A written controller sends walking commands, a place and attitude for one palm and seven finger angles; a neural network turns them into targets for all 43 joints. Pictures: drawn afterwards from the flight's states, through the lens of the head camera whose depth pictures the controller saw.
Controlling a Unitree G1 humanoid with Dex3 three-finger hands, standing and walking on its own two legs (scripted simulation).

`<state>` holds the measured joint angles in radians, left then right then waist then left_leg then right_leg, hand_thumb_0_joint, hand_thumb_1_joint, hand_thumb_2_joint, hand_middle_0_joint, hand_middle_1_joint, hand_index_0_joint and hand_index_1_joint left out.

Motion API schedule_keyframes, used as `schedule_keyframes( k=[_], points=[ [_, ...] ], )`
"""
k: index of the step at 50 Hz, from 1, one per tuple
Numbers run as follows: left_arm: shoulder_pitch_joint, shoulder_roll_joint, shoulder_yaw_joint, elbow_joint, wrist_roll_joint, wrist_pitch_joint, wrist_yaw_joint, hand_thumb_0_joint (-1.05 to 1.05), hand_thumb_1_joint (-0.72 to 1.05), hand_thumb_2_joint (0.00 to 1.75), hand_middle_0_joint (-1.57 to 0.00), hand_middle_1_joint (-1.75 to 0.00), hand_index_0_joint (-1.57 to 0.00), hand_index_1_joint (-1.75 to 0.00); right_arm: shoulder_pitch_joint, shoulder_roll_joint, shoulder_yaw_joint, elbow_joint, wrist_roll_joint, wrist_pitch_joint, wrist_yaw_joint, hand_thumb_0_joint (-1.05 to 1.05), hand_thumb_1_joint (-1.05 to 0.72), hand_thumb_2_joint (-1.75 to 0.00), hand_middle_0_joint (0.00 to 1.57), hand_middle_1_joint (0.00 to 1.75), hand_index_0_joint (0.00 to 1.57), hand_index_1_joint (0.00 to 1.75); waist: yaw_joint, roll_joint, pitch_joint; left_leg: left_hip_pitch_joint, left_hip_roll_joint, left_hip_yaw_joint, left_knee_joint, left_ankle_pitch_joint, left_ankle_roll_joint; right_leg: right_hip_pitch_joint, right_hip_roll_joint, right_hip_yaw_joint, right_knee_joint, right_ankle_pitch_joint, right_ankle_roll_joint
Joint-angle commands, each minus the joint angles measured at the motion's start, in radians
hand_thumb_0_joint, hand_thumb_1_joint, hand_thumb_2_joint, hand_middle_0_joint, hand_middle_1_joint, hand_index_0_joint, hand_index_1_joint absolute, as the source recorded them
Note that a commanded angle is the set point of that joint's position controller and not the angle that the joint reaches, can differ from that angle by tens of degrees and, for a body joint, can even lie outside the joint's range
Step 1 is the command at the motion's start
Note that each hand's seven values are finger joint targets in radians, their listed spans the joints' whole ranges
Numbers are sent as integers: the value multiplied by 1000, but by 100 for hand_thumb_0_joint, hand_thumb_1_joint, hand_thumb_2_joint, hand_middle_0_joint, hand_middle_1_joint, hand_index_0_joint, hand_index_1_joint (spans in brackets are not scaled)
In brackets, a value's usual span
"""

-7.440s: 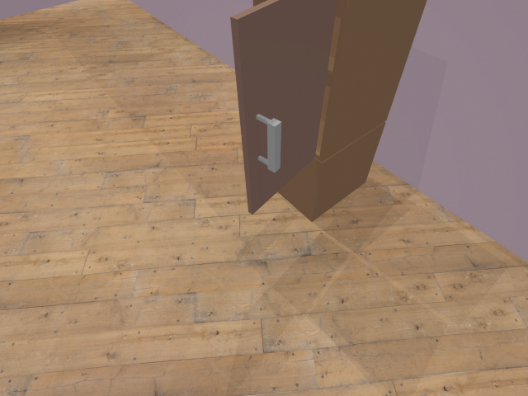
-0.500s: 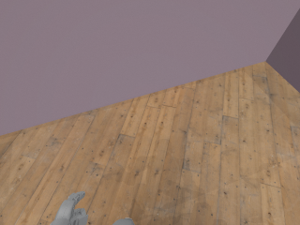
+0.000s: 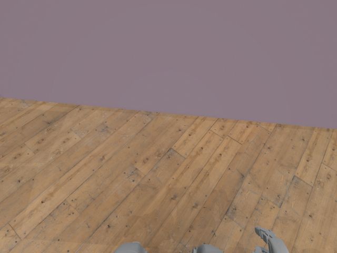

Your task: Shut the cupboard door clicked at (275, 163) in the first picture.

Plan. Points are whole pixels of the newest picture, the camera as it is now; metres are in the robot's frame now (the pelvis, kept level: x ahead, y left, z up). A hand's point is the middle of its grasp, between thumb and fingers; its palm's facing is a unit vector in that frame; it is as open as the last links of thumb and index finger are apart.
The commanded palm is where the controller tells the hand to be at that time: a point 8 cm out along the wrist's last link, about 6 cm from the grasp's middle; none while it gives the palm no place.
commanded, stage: walk to a spot facing it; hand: left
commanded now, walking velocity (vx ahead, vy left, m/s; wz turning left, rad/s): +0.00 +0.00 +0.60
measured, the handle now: out of the picture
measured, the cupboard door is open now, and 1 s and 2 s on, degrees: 100 100 100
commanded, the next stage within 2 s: none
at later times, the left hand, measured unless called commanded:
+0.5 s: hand out of the picture +0.10 +0.16 -0.13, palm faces +0.22 -0.93 -0.30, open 7.4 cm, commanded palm none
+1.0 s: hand out of the picture -0.10 +0.12 -0.17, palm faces +0.61 -0.76 -0.23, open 7.4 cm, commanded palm none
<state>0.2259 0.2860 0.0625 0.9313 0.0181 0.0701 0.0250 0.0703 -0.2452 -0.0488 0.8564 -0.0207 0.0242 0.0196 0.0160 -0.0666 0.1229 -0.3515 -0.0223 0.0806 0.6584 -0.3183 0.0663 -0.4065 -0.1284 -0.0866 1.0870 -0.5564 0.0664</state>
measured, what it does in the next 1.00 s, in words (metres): steps on the spot, turning left: right foot, then left foot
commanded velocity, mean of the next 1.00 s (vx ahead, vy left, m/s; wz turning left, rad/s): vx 0.14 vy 0.00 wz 0.58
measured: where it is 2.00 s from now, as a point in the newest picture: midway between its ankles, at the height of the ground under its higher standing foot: (118, 204)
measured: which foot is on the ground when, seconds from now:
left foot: down 0.00-0.42, up 0.44-0.96, down 0.98-1.00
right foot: up 0.00-0.40, down 0.42-0.98, up 1.00-1.00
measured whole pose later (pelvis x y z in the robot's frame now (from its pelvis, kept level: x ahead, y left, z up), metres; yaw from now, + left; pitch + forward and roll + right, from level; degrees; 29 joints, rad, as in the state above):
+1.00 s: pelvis +0.08 +0.00 -0.01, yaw +37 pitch +1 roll +1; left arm 0.42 0.25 0.05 1.05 0.02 0.00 -0.02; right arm -0.01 -0.25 -0.04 0.84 -0.03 -0.02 0.04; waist 0.04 -0.04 0.09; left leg -0.37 0.00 0.16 0.65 -0.26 0.07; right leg -0.16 -0.20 -0.26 0.88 -0.50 0.06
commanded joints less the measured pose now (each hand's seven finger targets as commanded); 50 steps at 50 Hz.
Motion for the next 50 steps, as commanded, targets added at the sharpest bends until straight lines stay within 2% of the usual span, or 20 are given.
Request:
schedule_keyframes(
  k=[1,4,9,13,16,18,19,20,21,22,23,26,34,40,43,46,47,48,49,50],
  points=[
    [-64,76,22,-112,5,-30,-11,0,90,90,-20,-30,-20,-30,76,-213,-50,-33,1,-3,-34,0,-90,-90,20,30,20,30,-39,195,-145,171,283,-342,-332,384,94,-183,4,112,137,148,19],
    [-28,72,25,-97,7,-30,-19,0,90,90,-20,-30,-20,-30,69,-198,-47,-32,6,-11,-31,0,-90,-90,20,30,20,30,-14,194,-169,166,227,-293,-344,317,66,-152,23,103,90,220,27],
    [-91,64,20,-128,4,-34,-17,0,90,90,-20,-30,-20,-30,113,-203,-56,-11,3,-9,-26,0,-90,-90,20,30,20,30,-33,188,-161,181,226,-377,-350,243,92,-155,47,103,-42,205,33],
    [-149,53,12,-160,-1,-45,-13,0,90,90,-20,-30,-20,-30,150,-201,-65,1,-2,-6,-26,0,-90,-90,20,30,20,30,-55,227,-181,213,221,-422,-299,364,101,-103,83,99,-200,149,24],
    [-124,46,10,-158,-10,-51,-9,0,90,90,-20,-30,-20,-30,139,-201,-73,-5,-3,1,-28,0,-90,-90,20,30,20,30,-48,257,-214,176,204,-458,-248,482,92,29,126,85,-353,131,8],
    [-50,57,15,-143,-13,-62,-6,0,90,90,-20,-30,-20,-30,105,-192,-76,-15,4,3,-29,0,-90,-90,20,30,20,30,-10,233,-234,112,171,-456,-187,489,60,184,142,81,-541,250,0],
    [7,81,23,-127,-13,-72,-1,0,90,90,-20,-30,-20,-30,89,-168,-73,-22,12,4,-27,0,-90,-90,20,30,20,30,22,170,-259,21,131,-437,-129,372,18,341,100,108,-703,364,-4],
    [38,159,40,-121,0,-83,8,0,90,90,-20,-30,-20,-30,106,-104,-65,-33,24,1,-20,0,-90,-90,20,30,20,30,31,-72,-283,-184,23,-300,33,57,-61,531,-127,311,-802,439,-67],
    [35,208,45,-128,9,-81,13,0,90,90,-20,-30,-20,-30,92,-92,-62,-53,18,0,-21,0,-90,-90,20,30,20,30,38,-223,-245,-279,-74,-134,289,-322,-122,467,-365,497,-795,635,-194],
    [13,179,30,-129,3,-81,16,0,90,90,-20,-30,-20,-30,100,-126,-65,-41,7,8,-17,0,-90,-90,20,30,20,30,17,-131,-215,-248,-12,-172,463,-304,-112,353,-358,409,-762,700,-239],
    [-59,100,19,-137,-1,-83,23,0,90,90,-20,-30,-20,-30,121,-119,-70,-12,3,21,-15,0,-90,-90,20,30,20,30,-27,-153,-184,-257,16,-183,531,-232,-118,332,-286,315,-756,751,-218],
    [-60,62,4,-141,-11,-83,14,0,90,90,-20,-30,-20,-30,100,-94,-55,11,6,37,-1,0,-90,-90,20,30,20,30,-37,-156,-142,-280,36,-103,564,-104,-150,373,-162,100,-702,972,-162],
    [140,81,17,-51,-1,-115,5,0,90,90,-20,-30,-20,-30,-70,-61,-30,-23,-1,29,25,0,-90,-90,20,30,20,30,43,-99,-120,-338,70,-34,366,-60,-143,539,-223,61,-772,800,-159],
    [180,83,16,1,11,-129,-8,0,90,90,-20,-30,-20,-30,-173,-43,-11,-58,-2,10,40,0,-90,-90,20,30,20,30,51,-98,-59,-299,89,6,194,-50,-104,504,-273,-5,-803,693,-168],
    [175,101,19,21,15,-130,-17,0,90,90,-20,-30,-20,-30,-171,-37,-5,-66,-2,1,44,0,-90,-90,20,30,20,30,37,-104,-53,-180,64,59,101,-76,-76,445,-282,-51,-777,715,-157],
    [109,142,27,20,6,-136,-29,0,90,90,-20,-30,-20,-30,31,-73,-16,-19,-9,-20,27,0,-90,-90,20,30,20,30,-76,-81,-155,147,-34,150,-49,-48,-26,347,-232,-184,-499,1003,-118],
    [81,136,21,9,0,-137,-36,0,90,90,-20,-30,-20,-30,189,-125,-34,19,-13,-26,17,0,-90,-90,20,30,20,30,-161,-13,-236,411,1,91,-139,18,5,182,-204,-207,-244,906,-79],
    [32,66,8,-45,-10,-135,-55,0,90,90,-20,-30,-20,-30,335,-262,-69,50,-20,-36,8,0,-90,-90,20,30,20,30,-224,278,-305,638,296,-343,-196,78,116,-164,-47,-190,96,188,-5],
    [-81,73,4,-115,-6,-126,-51,0,90,90,-20,-30,-20,-30,387,-317,-77,62,-2,-43,-12,0,-90,-90,20,30,20,30,-227,260,-313,669,446,-639,-315,291,207,-383,23,-34,268,-15,6],
    [-125,80,8,-133,-7,-118,-42,0,90,90,-20,-30,-20,-30,344,-318,-75,64,4,-38,-25,0,-90,-90,20,30,20,30,-192,104,-235,586,494,-595,-339,307,234,-426,-19,72,342,42,-7]
  ],
)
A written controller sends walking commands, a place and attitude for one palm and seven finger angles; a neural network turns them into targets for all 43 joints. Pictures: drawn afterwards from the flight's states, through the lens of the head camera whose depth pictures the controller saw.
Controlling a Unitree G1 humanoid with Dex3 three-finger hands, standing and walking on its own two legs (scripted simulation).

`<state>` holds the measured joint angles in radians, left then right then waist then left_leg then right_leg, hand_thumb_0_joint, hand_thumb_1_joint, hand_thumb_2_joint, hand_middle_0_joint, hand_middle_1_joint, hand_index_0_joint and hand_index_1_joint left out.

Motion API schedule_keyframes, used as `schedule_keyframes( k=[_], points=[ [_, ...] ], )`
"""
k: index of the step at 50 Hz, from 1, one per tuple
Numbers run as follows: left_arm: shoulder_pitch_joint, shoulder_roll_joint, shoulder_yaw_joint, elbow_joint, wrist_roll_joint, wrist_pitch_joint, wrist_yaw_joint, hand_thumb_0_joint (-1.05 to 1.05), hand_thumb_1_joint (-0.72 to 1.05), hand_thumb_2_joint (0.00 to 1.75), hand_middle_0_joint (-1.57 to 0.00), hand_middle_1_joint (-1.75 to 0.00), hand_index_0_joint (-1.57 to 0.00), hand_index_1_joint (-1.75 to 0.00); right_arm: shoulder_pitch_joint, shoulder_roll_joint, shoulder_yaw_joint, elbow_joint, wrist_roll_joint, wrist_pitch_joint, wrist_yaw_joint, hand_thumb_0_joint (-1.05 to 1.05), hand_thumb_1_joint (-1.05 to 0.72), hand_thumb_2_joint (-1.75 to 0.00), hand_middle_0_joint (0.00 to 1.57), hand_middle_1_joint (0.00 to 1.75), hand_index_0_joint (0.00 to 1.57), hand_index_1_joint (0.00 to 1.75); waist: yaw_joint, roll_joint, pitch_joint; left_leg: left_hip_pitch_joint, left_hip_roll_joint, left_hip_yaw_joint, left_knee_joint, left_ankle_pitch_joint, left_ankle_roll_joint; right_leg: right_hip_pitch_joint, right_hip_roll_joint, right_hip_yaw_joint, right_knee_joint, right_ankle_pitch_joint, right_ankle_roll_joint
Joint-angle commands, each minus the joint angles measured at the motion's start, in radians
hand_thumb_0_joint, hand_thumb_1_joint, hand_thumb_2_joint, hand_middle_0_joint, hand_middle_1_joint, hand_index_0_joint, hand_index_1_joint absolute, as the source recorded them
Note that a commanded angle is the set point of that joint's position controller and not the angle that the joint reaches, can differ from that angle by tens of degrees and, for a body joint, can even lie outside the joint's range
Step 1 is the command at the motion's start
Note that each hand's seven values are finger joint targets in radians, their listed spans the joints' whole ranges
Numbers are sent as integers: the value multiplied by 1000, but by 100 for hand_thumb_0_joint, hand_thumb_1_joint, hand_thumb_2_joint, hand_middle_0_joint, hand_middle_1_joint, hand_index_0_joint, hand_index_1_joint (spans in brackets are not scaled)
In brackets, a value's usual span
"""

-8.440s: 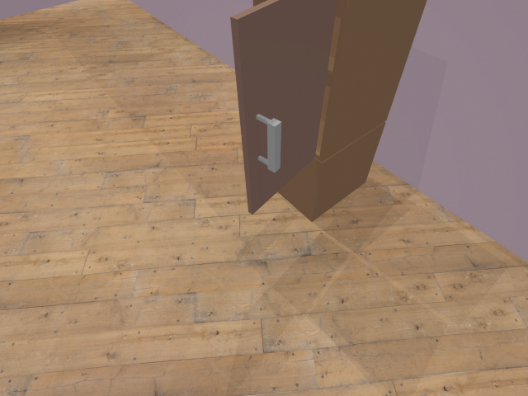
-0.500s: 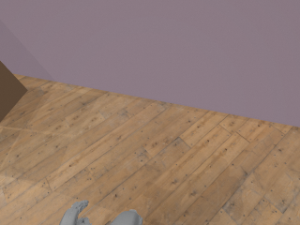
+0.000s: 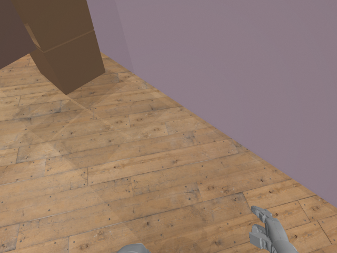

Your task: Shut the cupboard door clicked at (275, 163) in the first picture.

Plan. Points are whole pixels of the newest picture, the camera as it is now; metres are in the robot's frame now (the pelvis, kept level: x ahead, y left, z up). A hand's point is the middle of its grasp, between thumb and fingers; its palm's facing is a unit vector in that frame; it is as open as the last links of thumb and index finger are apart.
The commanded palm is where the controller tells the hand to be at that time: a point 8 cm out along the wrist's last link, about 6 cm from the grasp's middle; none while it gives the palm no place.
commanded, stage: walk to a spot facing it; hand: left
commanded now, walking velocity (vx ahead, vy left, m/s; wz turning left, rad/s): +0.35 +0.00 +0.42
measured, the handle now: out of the picture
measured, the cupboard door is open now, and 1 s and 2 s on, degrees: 100 100 100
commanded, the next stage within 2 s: turn to face it in 1.54 s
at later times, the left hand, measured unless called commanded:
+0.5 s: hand (124, 165) +0.36 +0.17 -0.13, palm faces +0.02 -0.98 -0.19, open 7.4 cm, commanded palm none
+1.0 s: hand (116, 203) +0.25 +0.18 -0.16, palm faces +0.41 -0.90 -0.17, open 7.3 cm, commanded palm none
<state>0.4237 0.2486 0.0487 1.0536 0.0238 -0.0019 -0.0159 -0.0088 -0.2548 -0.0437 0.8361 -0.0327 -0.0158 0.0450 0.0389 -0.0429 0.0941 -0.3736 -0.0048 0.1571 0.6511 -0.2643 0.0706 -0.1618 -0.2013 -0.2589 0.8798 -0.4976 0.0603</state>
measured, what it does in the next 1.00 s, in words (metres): walks ahead, turning left: right foot, then left foot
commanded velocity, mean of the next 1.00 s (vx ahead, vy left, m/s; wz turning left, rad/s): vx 0.37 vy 0.00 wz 0.26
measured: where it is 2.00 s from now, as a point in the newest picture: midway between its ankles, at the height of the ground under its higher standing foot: (148, 145)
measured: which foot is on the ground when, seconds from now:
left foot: down 0.00-0.52, up 0.54-0.98, down 1.00-1.00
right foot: up 0.00-0.48, down 0.50-1.00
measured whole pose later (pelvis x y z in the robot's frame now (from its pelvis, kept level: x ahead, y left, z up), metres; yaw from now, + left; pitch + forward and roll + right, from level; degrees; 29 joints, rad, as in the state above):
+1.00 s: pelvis +0.41 +0.06 +0.01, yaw +19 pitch +0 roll +0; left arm 0.47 0.18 0.02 1.16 0.03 -0.06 0.01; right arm 0.03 -0.20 -0.04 0.96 -0.03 -0.03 0.04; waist 0.06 -0.03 0.06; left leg -0.44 0.01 0.14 0.61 -0.22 0.05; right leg 0.07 -0.10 -0.26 0.45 -0.47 0.05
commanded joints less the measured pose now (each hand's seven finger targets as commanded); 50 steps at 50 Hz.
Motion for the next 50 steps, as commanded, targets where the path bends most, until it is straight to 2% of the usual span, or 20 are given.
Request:
schedule_keyframes(
  k=[1,3,5,9,12,20,22,23,24,25,26,28,30,36,42,45,47,48,49,50],
  points=[
    [-303,103,29,-243,-8,-47,5,0,90,90,-20,-30,-20,-30,353,-258,-66,59,15,-8,-50,0,-90,-90,20,30,20,30,-166,19,-149,432,431,-597,-360,122,192,-610,28,245,518,45,-3],
    [-191,89,28,-167,8,-20,-6,0,90,90,-20,-30,-20,-30,197,-170,-37,18,13,-26,-53,0,-90,-90,20,30,20,30,-60,151,-53,199,300,-429,-427,9,103,-500,7,270,428,174,14],
    [-135,67,25,-141,11,-8,-13,0,90,90,-20,-30,-20,-30,200,-132,-24,36,16,-44,-54,0,-90,-90,20,30,20,30,-29,178,-36,180,229,-336,-439,126,81,-471,34,256,373,252,20],
    [-203,58,21,-160,7,-11,-15,0,90,90,-20,-30,-20,-30,288,-117,-23,89,24,-58,-53,0,-90,-90,20,30,20,30,-32,121,-64,259,204,-304,-448,268,97,-511,49,252,258,341,25],
    [-314,39,10,-195,5,-17,-16,0,90,90,-20,-30,-20,-30,370,-97,-22,127,23,-62,-57,0,-90,-90,20,30,20,30,-61,89,-45,313,204,-307,-448,342,107,-544,63,235,147,379,23],
    [-508,16,-7,-258,-4,-42,-17,0,90,90,-20,-30,-20,-30,514,-56,-12,216,7,-63,-73,0,-90,-90,20,30,20,30,-117,149,-37,400,225,-317,-359,588,99,-398,129,196,-209,311,-37],
    [-422,30,1,-236,-6,-48,-14,0,90,90,-20,-30,-20,-30,500,-62,-13,229,9,-62,-75,0,-90,-90,20,30,20,30,-65,134,-63,364,209,-306,-277,648,82,-220,163,183,-300,313,-57],
    [-304,50,10,-197,-3,-56,-9,0,90,90,-20,-30,-20,-30,495,-63,-15,234,13,-60,-74,0,-90,-90,20,30,20,30,-10,91,-115,308,180,-292,-150,676,57,-32,183,172,-357,364,-70],
    [-133,98,29,-147,1,-65,-1,0,90,90,-20,-30,-20,-30,472,-55,-18,229,25,-66,-69,0,-90,-90,20,30,20,30,64,32,-201,123,144,-270,42,582,25,280,103,269,-362,431,-100],
    [24,195,57,-99,9,-68,13,0,90,90,-20,-30,-20,-30,506,-13,-15,207,35,-71,-65,0,-90,-90,20,30,20,30,101,-178,-337,-142,-14,-164,343,44,-33,571,-183,598,-409,527,-192],
    [61,210,53,-80,-6,-65,13,0,90,90,-20,-30,-20,-30,504,-21,-14,197,35,-66,-67,0,-90,-90,20,30,20,30,86,-177,-371,-198,-27,-166,585,-329,-41,523,-317,730,-505,570,-258],
    [-113,92,30,-112,-9,-64,25,0,90,90,-20,-30,-20,-30,381,-15,-24,192,27,-53,-55,0,-90,-90,20,30,20,30,37,-111,-134,-250,87,-213,635,-162,-31,230,-227,553,-585,454,-211],
    [-162,25,10,-114,-11,-77,23,0,90,90,-20,-30,-20,-30,368,47,-13,199,16,-25,-47,0,-90,-90,20,30,20,30,-24,-71,-63,-198,108,-198,580,-55,-52,54,-147,362,-626,543,-171],
    [-91,-33,8,-52,-4,-108,26,0,90,90,-20,-30,-20,-30,310,85,-18,179,7,5,-25,0,-90,-90,20,30,20,30,-60,-64,-46,-248,119,-141,393,68,-88,60,-101,194,-689,616,-176],
    [-9,19,-9,14,-5,-107,28,0,90,90,-20,-30,-20,-30,79,69,-6,101,12,-3,0,0,-90,-90,20,30,20,30,-12,-77,15,-265,88,-79,135,109,-71,156,-107,139,-685,721,-174],
    [14,48,-10,38,1,-100,31,0,90,90,-20,-30,-20,-30,35,51,-3,87,10,-12,3,0,-90,-90,20,30,20,30,-11,-105,19,-198,56,-46,46,51,-43,204,-121,126,-635,818,-168],
    [6,76,-4,40,0,-96,29,0,90,90,-20,-30,-20,-30,101,28,-7,105,6,-20,-7,0,-90,-90,20,30,20,30,-56,-97,-11,-42,-2,8,-14,5,-16,184,-117,86,-512,1010,-161],
    [-9,81,-3,42,-2,-94,28,0,90,90,-20,-30,-20,-30,202,6,-15,137,2,-23,-13,0,-90,-90,20,30,20,30,-108,-76,-56,140,-35,27,-67,31,0,106,-92,55,-375,1051,-140],
    [-26,81,-7,27,-8,-91,23,0,90,90,-20,-30,-20,-30,363,-52,-30,175,-5,-25,-21,0,-90,-90,20,30,20,30,-184,-6,-138,397,13,-44,-105,66,28,-50,-66,33,-146,902,-110],
    [14,27,-11,-6,-18,-88,11,0,90,90,-20,-30,-20,-30,499,-179,-59,197,-16,-33,-34,0,-90,-90,20,30,20,30,-214,236,-285,652,305,-465,-184,56,131,-323,88,16,205,329,-52]
  ],
)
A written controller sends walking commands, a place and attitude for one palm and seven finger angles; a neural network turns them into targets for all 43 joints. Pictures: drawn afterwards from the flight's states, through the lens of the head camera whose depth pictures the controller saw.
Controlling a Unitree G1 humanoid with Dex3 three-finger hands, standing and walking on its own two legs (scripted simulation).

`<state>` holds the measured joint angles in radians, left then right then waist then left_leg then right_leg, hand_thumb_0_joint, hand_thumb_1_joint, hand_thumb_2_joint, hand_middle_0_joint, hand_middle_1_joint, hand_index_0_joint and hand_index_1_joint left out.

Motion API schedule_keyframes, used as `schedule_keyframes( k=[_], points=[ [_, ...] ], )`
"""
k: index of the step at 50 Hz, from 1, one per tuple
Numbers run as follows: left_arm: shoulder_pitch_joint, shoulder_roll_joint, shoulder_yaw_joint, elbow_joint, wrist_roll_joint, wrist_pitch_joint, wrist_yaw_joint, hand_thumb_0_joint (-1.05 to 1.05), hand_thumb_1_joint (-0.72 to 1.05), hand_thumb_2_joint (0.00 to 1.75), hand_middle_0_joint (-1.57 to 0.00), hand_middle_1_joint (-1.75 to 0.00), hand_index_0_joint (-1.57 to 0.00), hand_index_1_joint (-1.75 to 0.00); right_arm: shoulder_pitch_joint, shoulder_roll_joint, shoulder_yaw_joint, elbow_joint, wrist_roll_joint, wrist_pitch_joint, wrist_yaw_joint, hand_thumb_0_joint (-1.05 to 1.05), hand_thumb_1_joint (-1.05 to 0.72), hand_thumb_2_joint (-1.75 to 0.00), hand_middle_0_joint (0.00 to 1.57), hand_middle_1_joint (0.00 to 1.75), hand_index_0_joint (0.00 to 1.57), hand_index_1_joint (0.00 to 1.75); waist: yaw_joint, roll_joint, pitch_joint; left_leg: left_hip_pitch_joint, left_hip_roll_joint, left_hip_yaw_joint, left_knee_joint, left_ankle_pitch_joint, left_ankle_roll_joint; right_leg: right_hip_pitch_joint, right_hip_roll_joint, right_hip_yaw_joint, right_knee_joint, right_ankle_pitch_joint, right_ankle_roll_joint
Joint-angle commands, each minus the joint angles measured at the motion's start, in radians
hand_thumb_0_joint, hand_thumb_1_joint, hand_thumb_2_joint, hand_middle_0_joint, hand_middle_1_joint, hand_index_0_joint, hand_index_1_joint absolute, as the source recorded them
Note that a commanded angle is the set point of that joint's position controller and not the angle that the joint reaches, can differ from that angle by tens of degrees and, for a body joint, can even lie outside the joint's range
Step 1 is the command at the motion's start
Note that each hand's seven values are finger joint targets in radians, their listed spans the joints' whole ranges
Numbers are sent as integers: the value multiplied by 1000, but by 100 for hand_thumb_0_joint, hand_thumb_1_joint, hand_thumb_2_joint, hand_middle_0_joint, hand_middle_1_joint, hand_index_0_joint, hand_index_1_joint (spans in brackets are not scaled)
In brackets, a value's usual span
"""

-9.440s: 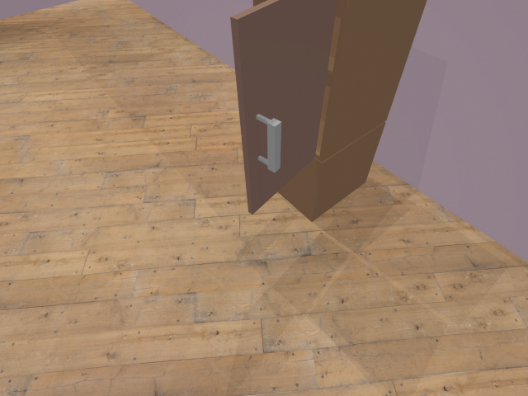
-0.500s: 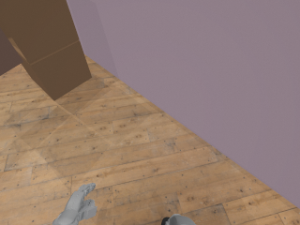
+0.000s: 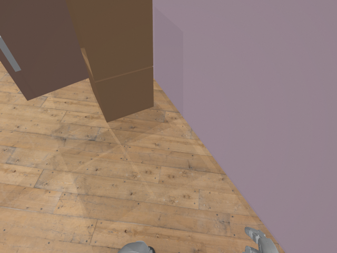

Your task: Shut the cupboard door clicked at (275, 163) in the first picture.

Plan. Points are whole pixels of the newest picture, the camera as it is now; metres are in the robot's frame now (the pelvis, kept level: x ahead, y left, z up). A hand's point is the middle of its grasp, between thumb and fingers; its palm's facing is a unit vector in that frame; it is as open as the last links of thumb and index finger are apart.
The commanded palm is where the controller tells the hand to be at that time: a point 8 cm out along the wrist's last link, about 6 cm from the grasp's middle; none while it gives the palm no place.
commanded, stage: walk to a spot facing it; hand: left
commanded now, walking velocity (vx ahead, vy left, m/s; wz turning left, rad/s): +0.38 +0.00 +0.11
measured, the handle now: (6, 51) +0.79 +0.79 -0.04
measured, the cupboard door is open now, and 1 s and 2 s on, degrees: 100 100 100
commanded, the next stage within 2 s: turn to face it in 0.54 s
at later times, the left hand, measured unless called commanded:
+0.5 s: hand (116, 178) +0.33 +0.20 -0.15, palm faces -0.07 -0.98 -0.19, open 7.3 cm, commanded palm none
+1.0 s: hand (127, 156) +0.43 +0.19 -0.17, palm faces +0.16 -0.97 -0.19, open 7.2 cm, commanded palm none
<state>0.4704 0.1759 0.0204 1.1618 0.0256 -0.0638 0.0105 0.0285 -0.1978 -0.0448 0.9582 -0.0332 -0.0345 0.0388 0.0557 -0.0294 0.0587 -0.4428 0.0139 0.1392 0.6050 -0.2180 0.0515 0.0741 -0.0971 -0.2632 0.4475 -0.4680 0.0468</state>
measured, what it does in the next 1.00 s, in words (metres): walks ahead: right foot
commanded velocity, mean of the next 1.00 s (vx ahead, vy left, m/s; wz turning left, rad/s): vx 0.21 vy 0.00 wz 0.19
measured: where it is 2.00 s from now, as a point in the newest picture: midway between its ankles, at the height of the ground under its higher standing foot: (178, 212)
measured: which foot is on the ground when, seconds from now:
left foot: down 0.00-0.60, up 0.62-1.00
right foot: down 0.00-0.02, up 0.04-0.58, down 0.60-1.00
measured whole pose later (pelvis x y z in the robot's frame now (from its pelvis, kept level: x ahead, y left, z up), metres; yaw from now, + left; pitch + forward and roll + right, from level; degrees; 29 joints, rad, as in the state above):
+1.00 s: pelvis +0.40 +0.00 +0.01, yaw +8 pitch -1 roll -1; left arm 0.20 0.21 0.05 1.02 0.02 -0.03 0.02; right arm 0.13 -0.20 -0.05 1.00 -0.02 0.02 0.01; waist -0.01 -0.05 0.08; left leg -0.48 0.05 0.12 0.74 -0.29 -0.04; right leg -0.09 -0.07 -0.26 0.51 -0.38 0.00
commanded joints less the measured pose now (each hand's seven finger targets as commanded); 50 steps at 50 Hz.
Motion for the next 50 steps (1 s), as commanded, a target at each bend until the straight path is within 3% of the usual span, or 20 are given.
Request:
schedule_keyframes(
  k=[1,2,3,5,8,14,23,26,28,29,30,31,32,34,37,38,40,46,48,50],
  points=[
    [-95,100,11,-157,-19,-30,-15,0,90,90,-20,-30,-20,-30,513,-278,-63,80,5,-11,-46,0,-90,-90,20,30,20,30,-232,216,-292,764,413,-680,-257,183,227,-700,48,152,862,-57,-41],
    [-158,114,22,-169,-19,-25,-8,0,90,90,-20,-30,-20,-30,446,-269,-64,76,14,-9,-56,0,-90,-90,20,30,20,30,-197,78,-192,656,429,-617,-279,219,242,-751,2,229,955,-28,-56],
    [-196,105,24,-178,-17,-18,-9,0,90,90,-20,-30,-20,-30,363,-224,-52,43,16,-17,-57,0,-90,-90,20,30,20,30,-159,1,-116,469,403,-550,-319,137,212,-750,-29,238,972,35,-50],
    [-125,64,28,-130,2,11,-16,0,90,90,-20,-30,-20,-30,239,-132,-22,15,16,-31,-59,0,-90,-90,20,30,20,30,-77,106,-11,246,309,-391,-394,5,132,-672,-74,272,886,153,-34],
    [-75,41,30,-112,6,36,-25,0,90,90,-20,-30,-20,-30,248,-92,-10,35,19,-47,-60,0,-90,-90,20,30,20,30,-39,141,-18,227,226,-242,-420,90,95,-635,-54,257,776,234,-23],
    [-241,41,43,-179,3,50,-35,0,90,90,-20,-30,-20,-30,348,-80,-11,65,21,-57,-64,0,-90,-90,20,30,20,30,-54,67,32,320,227,-208,-477,159,97,-773,-49,266,613,394,-15],
    [-495,45,15,-260,-4,31,-46,0,90,90,-20,-30,-20,-30,540,-85,8,153,0,-54,-74,0,-90,-90,20,30,20,30,-131,114,39,563,251,-125,-350,645,77,-759,19,173,289,330,-73],
    [-478,56,11,-265,-5,25,-43,0,90,90,-20,-30,-20,-30,551,-100,9,175,0,-47,-77,0,-90,-90,20,30,20,30,-112,126,18,564,245,-100,-263,857,68,-603,78,134,187,264,-109],
    [-304,94,23,-215,-3,12,-34,0,90,90,-20,-30,-20,-30,526,-109,5,180,9,-43,-77,0,-90,-90,20,30,20,30,-27,89,-64,500,216,-94,-62,943,35,-332,117,124,85,303,-130],
    [-151,131,41,-171,-1,3,-29,0,90,90,-20,-30,-20,-30,483,-113,5,166,21,-47,-74,0,-90,-90,20,30,20,30,49,82,-136,322,183,-77,113,836,8,-47,72,178,68,442,-151],
    [4,223,66,-129,4,-8,-14,0,90,90,-20,-30,-20,-30,482,-75,4,142,39,-52,-70,0,-90,-90,20,30,20,30,92,-89,-268,33,60,-17,413,345,-33,277,-190,477,91,762,-248],
    [46,268,70,-112,-14,-5,-10,0,90,90,-20,-30,-20,-30,501,-64,3,131,46,-52,-74,0,-90,-90,20,30,20,30,67,-146,-350,-95,-34,-55,718,-396,-60,329,-407,690,15,1015,-362],
    [-25,239,63,-132,-22,3,0,0,90,90,-20,-30,-20,-30,411,-68,2,111,42,-45,-72,0,-90,-90,20,30,20,30,62,-36,-221,-143,27,-150,733,-357,-46,186,-363,599,-34,984,-356],
    [-150,152,39,-158,-20,1,9,0,90,90,-20,-30,-20,-30,328,-14,1,104,32,-14,-64,0,-90,-90,20,30,20,30,-9,-38,-62,-120,79,-174,668,-234,-54,-91,-277,410,-90,976,-259],
    [-238,85,17,-175,-16,-16,8,0,90,90,-20,-30,-20,-30,407,32,9,133,23,26,-54,0,-90,-90,20,30,20,30,-95,-111,-53,-1,82,-133,493,-142,-78,-257,-198,201,-155,931,-180],
    [-244,87,20,-172,-15,-16,9,0,90,90,-20,-30,-20,-30,404,38,7,137,23,33,-48,0,-90,-90,20,30,20,30,-99,-130,-60,7,76,-110,468,-110,-84,-260,-181,166,-159,925,-170],
    [-249,75,34,-185,-14,-15,10,0,90,90,-20,-30,-20,-30,368,32,1,120,19,44,-43,0,-90,-90,20,30,20,30,-104,-114,-57,-4,79,-83,408,-64,-100,-268,-182,135,-157,889,-172],
    [-225,146,54,-182,-8,8,12,0,90,90,-20,-30,-20,-30,148,-3,-4,18,16,51,-23,0,-90,-90,20,30,20,30,-53,-118,-27,-44,56,-30,202,-76,-98,-178,-232,117,-78,887,-163],
    [-231,169,62,-186,-2,17,13,0,90,90,-20,-30,-20,-30,134,-28,-8,-8,14,49,-21,0,-90,-90,20,30,20,30,-62,-117,-36,18,36,-17,122,-91,-82,-169,-248,110,3,900,-149],
    [-245,200,68,-203,-10,26,10,0,90,90,-20,-30,-20,-30,219,-87,-21,-1,4,47,-23,0,-90,-90,20,30,20,30,-118,-56,-93,211,-8,-1,-27,39,-60,-221,-220,61,211,870,-99]
  ],
)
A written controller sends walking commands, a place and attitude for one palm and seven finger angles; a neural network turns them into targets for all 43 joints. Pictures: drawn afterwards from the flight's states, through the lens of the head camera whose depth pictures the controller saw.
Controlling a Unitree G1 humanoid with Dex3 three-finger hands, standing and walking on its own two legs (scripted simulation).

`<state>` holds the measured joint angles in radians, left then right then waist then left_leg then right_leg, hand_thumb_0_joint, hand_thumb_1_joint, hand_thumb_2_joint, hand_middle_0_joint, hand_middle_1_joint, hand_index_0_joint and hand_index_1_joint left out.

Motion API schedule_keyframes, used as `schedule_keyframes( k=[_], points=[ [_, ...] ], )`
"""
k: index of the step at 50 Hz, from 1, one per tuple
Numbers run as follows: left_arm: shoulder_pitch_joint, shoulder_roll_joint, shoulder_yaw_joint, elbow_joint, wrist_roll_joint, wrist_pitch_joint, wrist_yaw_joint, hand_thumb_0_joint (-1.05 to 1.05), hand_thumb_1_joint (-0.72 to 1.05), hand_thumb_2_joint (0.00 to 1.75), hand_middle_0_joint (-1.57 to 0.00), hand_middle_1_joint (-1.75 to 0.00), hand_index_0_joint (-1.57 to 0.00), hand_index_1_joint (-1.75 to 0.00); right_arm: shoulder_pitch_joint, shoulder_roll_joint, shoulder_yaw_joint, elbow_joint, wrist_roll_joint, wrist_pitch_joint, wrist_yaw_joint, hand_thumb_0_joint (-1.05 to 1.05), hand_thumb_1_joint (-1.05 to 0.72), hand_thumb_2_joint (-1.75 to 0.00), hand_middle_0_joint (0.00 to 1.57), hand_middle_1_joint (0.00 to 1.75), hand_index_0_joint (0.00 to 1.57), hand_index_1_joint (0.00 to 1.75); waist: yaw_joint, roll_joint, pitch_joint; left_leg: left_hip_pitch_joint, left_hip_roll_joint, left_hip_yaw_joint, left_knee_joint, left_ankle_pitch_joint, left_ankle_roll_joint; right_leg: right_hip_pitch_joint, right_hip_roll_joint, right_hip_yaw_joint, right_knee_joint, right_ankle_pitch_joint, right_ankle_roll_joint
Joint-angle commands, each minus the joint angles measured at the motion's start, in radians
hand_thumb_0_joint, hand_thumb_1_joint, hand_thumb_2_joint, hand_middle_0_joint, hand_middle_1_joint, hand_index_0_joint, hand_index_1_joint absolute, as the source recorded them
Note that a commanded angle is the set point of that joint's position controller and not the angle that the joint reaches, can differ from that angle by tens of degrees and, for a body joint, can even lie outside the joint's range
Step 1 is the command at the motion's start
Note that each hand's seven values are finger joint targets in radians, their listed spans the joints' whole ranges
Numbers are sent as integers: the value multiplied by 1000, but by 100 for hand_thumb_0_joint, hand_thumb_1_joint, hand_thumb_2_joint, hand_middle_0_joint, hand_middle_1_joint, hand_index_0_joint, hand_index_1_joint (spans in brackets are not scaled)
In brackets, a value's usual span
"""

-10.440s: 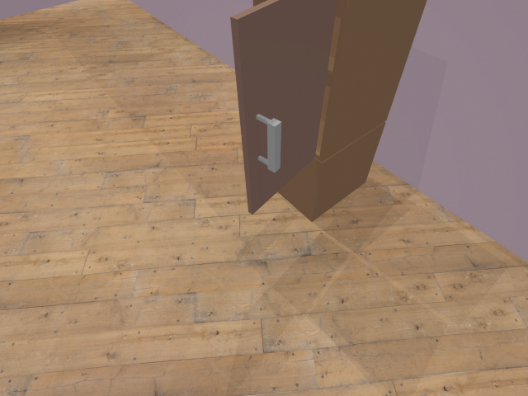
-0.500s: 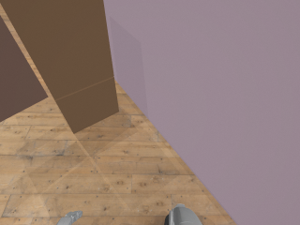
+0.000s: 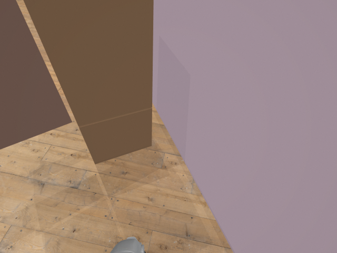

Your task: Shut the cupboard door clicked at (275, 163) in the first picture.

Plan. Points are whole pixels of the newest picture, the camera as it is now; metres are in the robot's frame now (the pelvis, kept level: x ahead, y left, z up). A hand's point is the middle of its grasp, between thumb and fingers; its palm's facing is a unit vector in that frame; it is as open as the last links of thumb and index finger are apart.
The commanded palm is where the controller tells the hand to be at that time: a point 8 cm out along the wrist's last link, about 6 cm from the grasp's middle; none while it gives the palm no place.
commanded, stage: turn to face it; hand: left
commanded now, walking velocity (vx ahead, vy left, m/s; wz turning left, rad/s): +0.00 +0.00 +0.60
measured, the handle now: out of the picture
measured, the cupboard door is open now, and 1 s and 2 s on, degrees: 100 100 100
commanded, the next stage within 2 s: take the last steps up to it in 0.84 s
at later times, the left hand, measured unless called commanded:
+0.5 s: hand out of the picture +0.10 +0.23 -0.16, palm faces +0.23 -0.94 -0.27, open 7.4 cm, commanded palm none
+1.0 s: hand out of the picture -0.01 +0.11 -0.15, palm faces +0.52 -0.81 -0.27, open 7.3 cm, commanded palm none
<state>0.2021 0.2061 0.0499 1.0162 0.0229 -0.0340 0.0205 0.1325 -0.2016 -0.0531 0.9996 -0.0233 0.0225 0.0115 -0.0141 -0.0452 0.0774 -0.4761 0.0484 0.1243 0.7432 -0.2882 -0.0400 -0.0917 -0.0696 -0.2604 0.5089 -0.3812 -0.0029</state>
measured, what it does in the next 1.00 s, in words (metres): steps on the spot, turning left: left foot, then right foot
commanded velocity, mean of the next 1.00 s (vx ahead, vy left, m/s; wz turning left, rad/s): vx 0.02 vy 0.01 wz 0.45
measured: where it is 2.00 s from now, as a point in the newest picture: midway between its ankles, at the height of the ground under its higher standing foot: (139, 244)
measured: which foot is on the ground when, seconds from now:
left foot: up 0.00-0.02, down 0.04-0.64, up 0.66-1.00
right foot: down 0.00-0.04, up 0.06-0.62, down 0.64-1.00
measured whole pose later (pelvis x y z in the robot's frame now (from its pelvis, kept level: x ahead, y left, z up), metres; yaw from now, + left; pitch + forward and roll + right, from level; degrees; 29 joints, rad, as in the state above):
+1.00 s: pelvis +0.07 -0.06 +0.01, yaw +30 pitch +0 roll +4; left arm 0.29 0.18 0.02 0.96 0.03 -0.01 0.03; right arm 0.11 -0.25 -0.06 0.98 -0.02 0.07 0.01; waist 0.03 -0.02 0.08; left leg -0.37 0.00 0.02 0.82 -0.44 -0.06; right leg -0.14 -0.08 -0.14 0.49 -0.35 -0.04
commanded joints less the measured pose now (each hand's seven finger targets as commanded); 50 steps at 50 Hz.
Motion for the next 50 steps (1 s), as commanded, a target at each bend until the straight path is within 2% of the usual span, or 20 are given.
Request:
schedule_keyframes(
  k=[1,2,3,4,5,7,11,22,25,29,30,31,32,33,34,35,37,41,46,50],
  points=[
    [21,153,36,-77,-15,4,-3,0,90,90,-20,-30,-20,-30,203,-161,-31,-36,-13,-16,1,0,-90,-90,20,30,20,30,-93,136,-182,400,72,-154,-247,351,91,-186,-171,33,360,500,5],
    [7,86,19,-123,-28,13,-7,0,90,90,-20,-30,-20,-30,253,-274,-54,-45,-13,-22,-7,0,-90,-90,20,30,20,30,-102,397,-215,472,362,-558,-337,749,258,-431,-10,72,658,-281,72],
    [-45,119,13,-150,-17,31,1,0,90,90,-20,-30,-20,-30,251,-281,-49,-40,3,-13,-17,0,-90,-90,20,30,20,30,-93,252,-225,426,384,-584,-350,682,306,-437,-18,240,739,-284,52],
    [-50,112,22,-178,-12,34,2,0,90,90,-20,-30,-20,-30,187,-297,-50,-70,-4,-13,-19,0,-90,-90,20,30,20,30,-64,174,-146,317,394,-564,-387,414,317,-452,-37,253,757,-268,51],
    [-63,110,27,-162,-7,41,3,0,90,90,-20,-30,-20,-30,115,-255,-42,-100,-3,-13,-26,0,-90,-90,20,30,20,30,-43,193,-139,242,321,-577,-429,228,280,-470,-36,267,763,-197,57],
    [-23,126,36,-135,2,57,-4,0,90,90,-20,-30,-20,-30,38,-231,-31,-132,-3,-13,-31,0,-90,-90,20,30,20,30,-5,172,-92,168,248,-487,-479,42,222,-464,-42,288,752,-61,61],
    [30,118,37,-127,4,62,-9,0,90,90,-20,-30,-20,-30,35,-221,-31,-140,3,-22,-28,0,-90,-90,20,30,20,30,13,127,-172,233,174,-405,-465,65,185,-453,-25,284,676,32,74],
    [-76,123,30,-197,-4,58,1,0,90,90,-20,-30,-20,-30,119,-220,-54,-109,0,-3,-21,0,-90,-90,20,30,20,30,-29,185,-178,342,148,-541,-430,143,210,-452,31,300,433,-45,81],
    [-75,121,25,-203,-9,58,6,0,90,90,-20,-30,-20,-30,118,-219,-59,-111,-3,5,-21,0,-90,-90,20,30,20,30,-28,193,-177,311,139,-574,-410,198,210,-366,58,297,322,-78,67],
    [35,133,32,-177,-16,55,11,0,90,90,-20,-30,-20,-30,51,-206,-62,-128,2,17,-19,0,-90,-90,20,30,20,30,24,206,-179,157,77,-572,-389,121,169,-107,94,277,57,21,41],
    [87,151,40,-164,-15,51,15,0,90,90,-20,-30,-20,-30,26,-189,-61,-139,8,21,-18,0,-90,-90,20,30,20,30,54,160,-176,52,38,-536,-354,38,133,30,73,288,-86,82,29],
    [117,214,55,-162,-4,45,20,0,90,90,-20,-30,-20,-30,28,-138,-58,-147,17,24,-13,0,-90,-90,20,30,20,30,69,-34,-170,-129,-61,-421,-185,-128,68,153,-106,484,-240,-55,-33],
    [87,277,61,-186,11,44,22,0,90,90,-20,-30,-20,-30,13,-105,-53,-171,17,17,-11,0,-90,-90,20,30,20,30,77,-265,-117,-231,-180,-200,102,-259,-5,80,-376,753,-343,-87,-143],
    [5,258,47,-211,1,44,26,0,90,90,-20,-30,-20,-30,16,-167,-65,-161,4,18,-5,0,-90,-90,20,30,20,30,39,-160,-80,-146,-107,-233,267,-262,9,-97,-410,659,-324,21,-168],
    [-68,177,35,-220,-3,37,28,0,90,90,-20,-30,-20,-30,41,-155,-65,-135,-3,27,-1,0,-90,-90,20,30,20,30,-6,-136,-51,-132,-86,-235,348,-196,12,-121,-312,546,-282,164,-154],
    [-79,153,28,-218,-8,31,23,0,90,90,-20,-30,-20,-30,58,-139,-63,-109,-2,35,2,0,-90,-90,20,30,20,30,-17,-153,-50,-126,-83,-204,411,-151,-1,-96,-241,465,-230,340,-137],
    [-41,133,18,-201,-13,18,16,0,90,90,-20,-30,-20,-30,69,-123,-51,-101,2,39,7,0,-90,-90,20,30,20,30,-15,-143,-58,-134,-68,-170,448,-94,-19,-42,-194,341,-179,537,-118],
    [92,145,22,-150,-8,8,19,0,90,90,-20,-30,-20,-30,-9,-98,-32,-108,8,36,1,0,-90,-90,20,30,20,30,37,-111,-99,-138,-54,-131,324,-119,-36,115,-213,308,-122,788,-117],
    [170,165,25,-102,3,8,17,0,90,90,-20,-30,-20,-30,-77,-81,-13,-104,13,29,-3,0,-90,-90,20,30,20,30,66,-133,-91,-40,-60,-86,121,-168,-27,138,-231,304,-85,931,-129],
    [192,179,27,-64,6,1,10,0,90,90,-20,-30,-20,-30,-97,-75,1,-101,14,12,-1,0,-90,-90,20,30,20,30,76,-158,-82,44,-73,-61,-13,-161,-5,118,-263,334,-105,824,-136]
  ],
)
